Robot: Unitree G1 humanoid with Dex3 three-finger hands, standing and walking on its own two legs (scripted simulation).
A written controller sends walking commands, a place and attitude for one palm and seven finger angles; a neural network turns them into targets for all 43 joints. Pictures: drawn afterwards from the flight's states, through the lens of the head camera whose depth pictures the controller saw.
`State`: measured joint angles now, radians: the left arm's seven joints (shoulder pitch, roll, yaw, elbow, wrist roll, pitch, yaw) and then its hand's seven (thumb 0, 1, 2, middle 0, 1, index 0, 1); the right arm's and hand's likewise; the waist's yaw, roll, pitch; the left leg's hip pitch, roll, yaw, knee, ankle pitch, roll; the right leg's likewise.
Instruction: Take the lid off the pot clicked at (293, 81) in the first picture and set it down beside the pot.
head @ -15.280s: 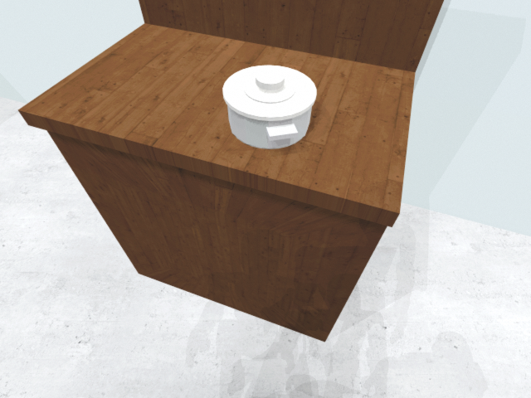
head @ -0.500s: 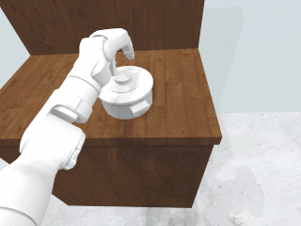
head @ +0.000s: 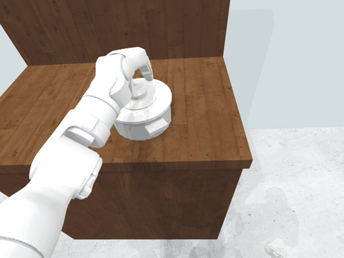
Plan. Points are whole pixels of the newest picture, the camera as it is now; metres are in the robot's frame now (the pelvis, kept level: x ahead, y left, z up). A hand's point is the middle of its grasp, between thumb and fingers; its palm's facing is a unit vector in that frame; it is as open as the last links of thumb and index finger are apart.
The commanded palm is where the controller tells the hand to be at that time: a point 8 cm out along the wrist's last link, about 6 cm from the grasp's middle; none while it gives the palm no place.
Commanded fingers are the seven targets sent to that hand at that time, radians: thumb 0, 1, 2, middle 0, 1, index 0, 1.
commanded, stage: lower the open fingers around the knob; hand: left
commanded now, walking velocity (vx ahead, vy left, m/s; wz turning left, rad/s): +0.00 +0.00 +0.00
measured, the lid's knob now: (136, 91) +0.49 +0.09 +0.15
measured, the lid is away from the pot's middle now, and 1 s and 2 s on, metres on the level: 0.00 0.00 0.00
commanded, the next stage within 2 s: close the fingers and squeeze the knob in 0.62 s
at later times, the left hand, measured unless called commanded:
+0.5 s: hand (132, 89) +0.46 +0.10 +0.18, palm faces -0.38 -0.11 -0.92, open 10.2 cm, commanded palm +0.45 +0.10 +0.23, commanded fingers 0.00 -0.39 1.63 -0.85 -0.08 -0.85 -0.08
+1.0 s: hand (132, 90) +0.46 +0.10 +0.18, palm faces -0.38 -0.09 -0.92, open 10.0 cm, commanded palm +0.45 +0.10 +0.23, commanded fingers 0.00 0.00 1.00 -0.53 -0.88 -0.53 -0.88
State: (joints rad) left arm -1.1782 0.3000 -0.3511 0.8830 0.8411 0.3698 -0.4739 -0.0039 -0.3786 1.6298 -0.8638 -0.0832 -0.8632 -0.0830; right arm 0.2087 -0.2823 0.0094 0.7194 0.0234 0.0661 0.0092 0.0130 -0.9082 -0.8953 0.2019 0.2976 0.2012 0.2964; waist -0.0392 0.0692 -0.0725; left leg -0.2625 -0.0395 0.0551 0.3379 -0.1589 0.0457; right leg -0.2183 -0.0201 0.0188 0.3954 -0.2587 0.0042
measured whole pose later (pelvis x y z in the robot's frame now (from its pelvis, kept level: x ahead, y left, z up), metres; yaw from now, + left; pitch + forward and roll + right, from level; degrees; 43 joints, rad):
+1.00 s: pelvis +0.00 +0.00 +0.00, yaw +0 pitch +5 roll +1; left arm -1.18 0.31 -0.36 0.96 0.83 0.34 -0.47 0.00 -0.11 1.11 -0.57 -0.65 -0.58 -0.65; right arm 0.24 -0.28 0.01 0.74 0.02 0.10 -0.01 0.01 -0.91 -0.90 0.20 0.30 0.20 0.30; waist -0.06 0.06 -0.08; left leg -0.29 -0.04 0.05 0.37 -0.17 0.05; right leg -0.24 -0.02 0.02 0.41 -0.27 0.00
